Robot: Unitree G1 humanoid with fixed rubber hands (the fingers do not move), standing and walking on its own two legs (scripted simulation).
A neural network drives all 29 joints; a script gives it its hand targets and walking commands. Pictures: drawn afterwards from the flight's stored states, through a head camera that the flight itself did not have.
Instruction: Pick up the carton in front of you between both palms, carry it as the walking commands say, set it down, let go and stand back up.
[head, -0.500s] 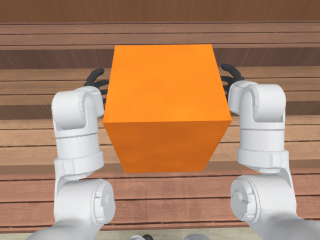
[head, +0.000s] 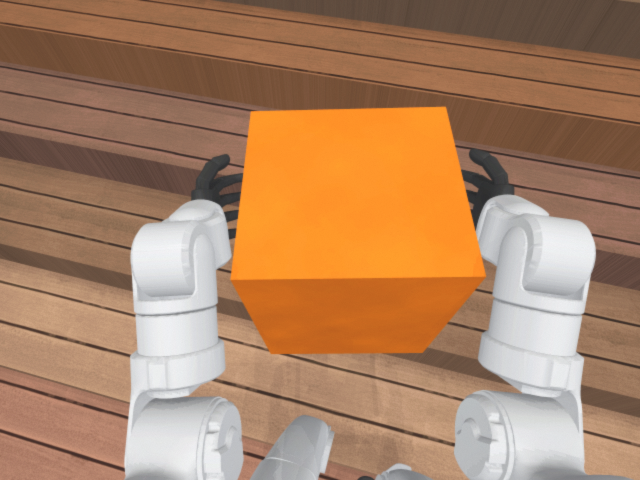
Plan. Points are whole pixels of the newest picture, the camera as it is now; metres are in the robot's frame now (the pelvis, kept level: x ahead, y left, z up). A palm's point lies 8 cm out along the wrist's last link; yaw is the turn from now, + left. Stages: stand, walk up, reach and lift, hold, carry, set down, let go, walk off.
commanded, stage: carry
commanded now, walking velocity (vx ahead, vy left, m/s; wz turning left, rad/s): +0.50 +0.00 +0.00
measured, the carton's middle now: (346, 246) +0.39 +0.06 +0.04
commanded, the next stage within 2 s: none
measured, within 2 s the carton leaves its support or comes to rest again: neither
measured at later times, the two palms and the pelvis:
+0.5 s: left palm out of the picture +0.74 +0.10 +0.35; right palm out of the picture +0.67 -0.19 +0.34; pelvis +0.32 +0.05 +0.16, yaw -3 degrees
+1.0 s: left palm out of the picture +0.98 +0.17 +0.45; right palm out of the picture +1.03 -0.13 +0.45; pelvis +0.62 -0.03 +0.30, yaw +0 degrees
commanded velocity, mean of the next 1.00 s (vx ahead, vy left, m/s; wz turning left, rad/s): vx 0.50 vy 0.00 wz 0.00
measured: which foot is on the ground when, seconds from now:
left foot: up 0.00-0.20, down 0.22-0.70, up 0.72-1.00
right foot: down 0.00-0.26, up 0.28-0.66, down 0.68-1.00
